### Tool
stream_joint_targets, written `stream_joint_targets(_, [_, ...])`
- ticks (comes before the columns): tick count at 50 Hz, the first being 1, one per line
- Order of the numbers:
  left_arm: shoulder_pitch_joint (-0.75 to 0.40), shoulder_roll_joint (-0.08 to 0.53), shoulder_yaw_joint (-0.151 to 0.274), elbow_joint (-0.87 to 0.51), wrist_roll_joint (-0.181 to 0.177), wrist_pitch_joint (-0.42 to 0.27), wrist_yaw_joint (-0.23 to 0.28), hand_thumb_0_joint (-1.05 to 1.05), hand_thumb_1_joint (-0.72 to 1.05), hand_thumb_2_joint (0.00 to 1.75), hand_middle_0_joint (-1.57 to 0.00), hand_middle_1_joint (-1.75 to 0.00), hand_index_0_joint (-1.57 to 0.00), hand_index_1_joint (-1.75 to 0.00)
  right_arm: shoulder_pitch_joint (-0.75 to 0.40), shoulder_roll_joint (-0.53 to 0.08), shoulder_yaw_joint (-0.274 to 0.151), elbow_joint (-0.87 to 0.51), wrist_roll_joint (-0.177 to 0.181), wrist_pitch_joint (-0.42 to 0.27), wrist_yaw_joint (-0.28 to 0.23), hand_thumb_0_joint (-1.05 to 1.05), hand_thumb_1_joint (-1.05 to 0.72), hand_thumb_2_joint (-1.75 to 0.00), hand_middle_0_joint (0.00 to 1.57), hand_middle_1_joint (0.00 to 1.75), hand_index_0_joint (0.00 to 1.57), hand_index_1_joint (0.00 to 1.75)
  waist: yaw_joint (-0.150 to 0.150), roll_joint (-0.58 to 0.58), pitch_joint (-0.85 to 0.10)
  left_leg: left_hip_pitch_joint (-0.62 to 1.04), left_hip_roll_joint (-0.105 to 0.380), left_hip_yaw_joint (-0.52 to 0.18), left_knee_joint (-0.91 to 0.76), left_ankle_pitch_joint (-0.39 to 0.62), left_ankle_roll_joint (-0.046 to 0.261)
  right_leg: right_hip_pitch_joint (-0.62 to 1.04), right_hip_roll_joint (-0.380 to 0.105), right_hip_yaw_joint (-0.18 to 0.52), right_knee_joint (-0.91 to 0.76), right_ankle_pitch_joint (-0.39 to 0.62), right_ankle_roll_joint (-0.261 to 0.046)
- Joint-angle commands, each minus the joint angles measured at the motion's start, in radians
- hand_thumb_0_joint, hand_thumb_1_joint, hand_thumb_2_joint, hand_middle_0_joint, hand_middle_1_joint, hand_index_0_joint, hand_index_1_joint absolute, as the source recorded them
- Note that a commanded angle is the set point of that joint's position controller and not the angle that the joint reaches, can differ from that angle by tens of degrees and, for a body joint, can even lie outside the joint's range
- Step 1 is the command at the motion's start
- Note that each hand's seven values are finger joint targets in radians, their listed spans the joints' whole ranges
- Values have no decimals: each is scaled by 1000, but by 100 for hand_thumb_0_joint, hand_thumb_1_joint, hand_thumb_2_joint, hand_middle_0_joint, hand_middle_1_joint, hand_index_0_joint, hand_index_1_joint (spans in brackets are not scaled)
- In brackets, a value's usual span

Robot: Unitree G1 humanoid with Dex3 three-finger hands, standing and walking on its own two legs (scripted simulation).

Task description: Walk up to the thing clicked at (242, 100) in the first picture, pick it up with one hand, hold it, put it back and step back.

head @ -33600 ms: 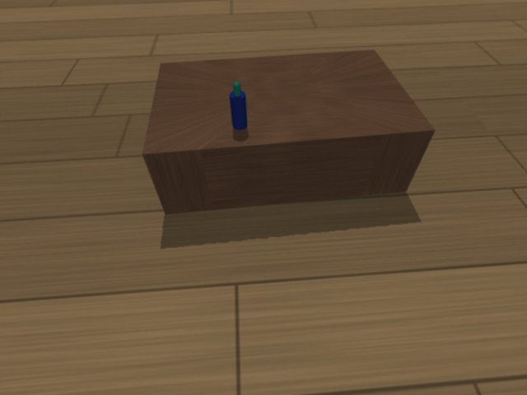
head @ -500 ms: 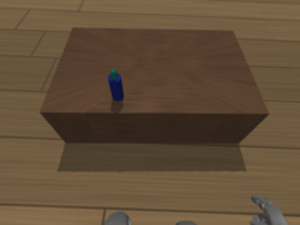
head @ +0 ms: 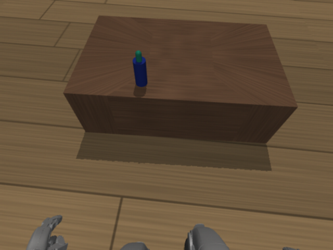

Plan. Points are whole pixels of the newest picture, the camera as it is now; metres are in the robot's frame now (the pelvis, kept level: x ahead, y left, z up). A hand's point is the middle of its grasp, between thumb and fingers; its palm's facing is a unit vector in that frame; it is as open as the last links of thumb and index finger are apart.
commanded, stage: step back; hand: left
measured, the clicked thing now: (140, 68) +0.94 +0.16 -0.26
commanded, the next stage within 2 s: stand in 1.56 s
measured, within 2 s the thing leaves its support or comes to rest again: neither
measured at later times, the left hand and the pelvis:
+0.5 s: hand out of the picture -0.12 +0.24 -0.11, palm faces -0.05 -0.88 -0.47, open 7.4 cm; pelvis -0.16 -0.04 +0.02, yaw -4 degrees
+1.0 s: hand out of the picture -0.17 +0.23 -0.13, palm faces +0.04 -0.92 -0.38, open 7.4 cm; pelvis -0.21 -0.04 +0.01, yaw +2 degrees
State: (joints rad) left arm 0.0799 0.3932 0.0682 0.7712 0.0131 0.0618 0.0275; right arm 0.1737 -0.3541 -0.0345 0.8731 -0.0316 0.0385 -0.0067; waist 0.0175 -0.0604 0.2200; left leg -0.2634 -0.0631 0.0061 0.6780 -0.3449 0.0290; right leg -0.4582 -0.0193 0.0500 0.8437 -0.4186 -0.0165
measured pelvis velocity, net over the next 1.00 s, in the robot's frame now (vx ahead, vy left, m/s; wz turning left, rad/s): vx -0.21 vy -0.04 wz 0.03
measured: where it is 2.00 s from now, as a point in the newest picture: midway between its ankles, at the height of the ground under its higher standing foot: outside the picture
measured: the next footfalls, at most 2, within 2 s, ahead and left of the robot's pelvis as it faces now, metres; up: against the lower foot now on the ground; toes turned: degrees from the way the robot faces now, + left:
right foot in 0.30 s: -0.14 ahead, -0.14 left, +0.00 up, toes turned +0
left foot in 0.68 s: -0.18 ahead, +0.11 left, +0.00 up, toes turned +1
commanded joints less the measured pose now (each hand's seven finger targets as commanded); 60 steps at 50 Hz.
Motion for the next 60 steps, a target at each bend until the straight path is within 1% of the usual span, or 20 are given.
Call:
stream_joint_targets(1, [17,216,72,-46,1,-3,15,0,90,90,-20,-30,-20,-30,-67,-342,-92,-110,-13,-28,-20,0,-90,-90,20,30,20,30,-22,189,-190,-186,422,-425,-357,317,263,75,108,152,455,-180,-6])
stream_joint_targets(4, [138,198,71,7,-10,0,-1,0,90,90,-20,-30,-20,-30,-144,-256,-70,-126,-14,-27,-20,0,-90,-90,20,30,20,30,48,183,-154,-105,274,-216,-345,235,168,5,141,123,493,-29,6])
stream_joint_targets(10, [109,163,44,7,3,-38,-3,0,90,90,-20,-30,-20,-30,-26,-251,-79,-115,-6,-3,-7,0,-90,-90,20,30,20,30,-47,274,-261,221,292,-201,-245,393,227,25,57,9,33,-108,66])
stream_joint_targets(15, [264,176,49,109,12,-56,0,0,90,90,-20,-30,-20,-30,-111,-280,-78,-129,12,33,-1,0,-90,-90,20,30,20,30,20,252,-357,70,232,-131,-106,310,115,319,32,-76,-477,175,5])
stream_joint_targets(17, [237,325,91,82,36,-53,-1,0,90,90,-20,-30,-20,-30,-123,-177,-48,-163,20,20,-4,0,-90,-90,20,30,20,30,33,-143,-241,-339,-15,-82,123,-141,-9,332,-248,362,-493,163,-111])
stream_joint_targets(18, [167,413,103,39,41,-51,2,0,90,90,-20,-30,-20,-30,-167,-205,-69,-172,11,27,-23,0,-90,-90,20,30,20,30,95,-220,-176,-278,-8,-172,351,-282,-52,55,-442,552,-586,147,-282])
stream_joint_targets(19, [93,382,99,18,28,-57,10,0,90,90,-20,-30,-20,-30,-151,-252,-90,-153,17,32,-24,0,-90,-90,20,30,20,30,49,-187,-108,-231,31,-244,498,-246,-50,-76,-466,552,-623,104,-300])
stream_joint_targets(22, [-4,227,61,12,27,-68,14,0,90,90,-20,-30,-20,-30,-30,-217,-64,-71,28,21,-14,0,-90,-90,20,30,20,30,-55,-46,-177,-235,-64,-184,525,-91,-35,153,-182,78,-390,562,-136])
stream_joint_targets(28, [195,235,79,46,37,-77,10,0,90,90,-20,-30,-20,-30,-88,-201,-57,-79,3,-12,-11,0,-90,-90,20,30,20,30,83,-131,-245,-330,26,-102,203,-165,-67,498,-222,174,-388,251,-171])
stream_joint_targets(34, [97,240,54,35,26,-68,-10,0,90,90,-20,-30,-20,-30,77,-211,-82,38,-6,-40,13,0,-90,-90,20,30,20,30,-15,-71,-226,183,24,4,-307,-3,-1,116,-181,93,-346,-79,-104])
stream_joint_targets(36, [105,136,26,25,8,-71,-16,0,90,90,-20,-30,-20,-30,91,-304,-103,37,-24,-50,8,0,-90,-90,20,30,20,30,-31,268,-215,256,300,-492,-438,-361,111,-171,-23,-46,-55,-160,-4])
stream_joint_targets(37, [27,220,52,45,12,-73,-12,0,90,90,-20,-30,-20,-30,36,-368,-107,20,-14,-50,10,0,-90,-90,20,30,20,30,-61,234,-131,-20,410,-596,-501,-589,225,-77,-22,-36,54,-164,5])
stream_joint_targets(38, [36,246,59,56,12,-78,-20,0,90,90,-20,-30,-20,-30,-45,-350,-101,2,-9,-54,11,0,-90,-90,20,30,20,30,-18,214,-63,-164,420,-550,-511,-564,230,23,-46,-4,100,-136,-5])
stream_joint_targets(40, [82,197,50,84,0,-89,-34,0,90,90,-20,-30,-20,-30,-83,-253,-69,-5,-22,-64,13,0,-90,-90,20,30,20,30,9,192,-58,-94,273,-320,-442,-319,156,44,-33,-20,-28,-51,-8])
stream_joint_targets(46, [203,170,50,173,15,-120,-21,0,90,90,-20,-30,-20,-30,-76,-215,-60,1,1,-41,24,0,-90,-90,20,30,20,30,40,177,-160,-147,196,-144,-213,-206,75,381,33,-88,-423,114,-6])
stream_joint_targets(47, [227,201,61,178,26,-128,-13,0,90,90,-20,-30,-20,-30,-55,-178,-50,-6,5,-39,21,0,-90,-90,20,30,20,30,47,91,-187,-208,145,-94,-64,-159,45,463,-26,46,-476,70,-27])
stream_joint_targets(48, [255,282,81,179,37,-136,-6,0,90,90,-20,-30,-20,-30,-58,-136,-39,-24,8,-41,19,0,-90,-90,20,30,20,30,63,-92,-183,-371,15,-46,152,-193,-5,474,-243,429,-607,-128,-105])
stream_joint_targets(50, [137,333,87,135,30,-134,-10,0,90,90,-20,-30,-20,-30,-17,-237,-72,8,-4,-41,6,0,-90,-90,20,30,20,30,25,-11,-87,-288,88,-140,266,-227,-12,231,-411,567,-639,-289,-252])
stream_joint_targets(53, [128,246,63,137,20,-148,-5,0,90,90,-20,-30,-20,-30,-1,-209,-66,30,6,-50,17,0,-90,-90,20,30,20,30,6,22,-140,-242,98,-152,229,-113,-15,292,-273,274,-561,80,-172])
stream_joint_targets(60, [69,233,42,128,8,-127,-9,0,90,90,-20,-30,-20,-30,14,-164,-58,51,6,-58,16,0,-90,-90,20,30,20,30,-13,-107,-221,4,73,32,-134,49,-33,232,-194,44,-359,515,-125])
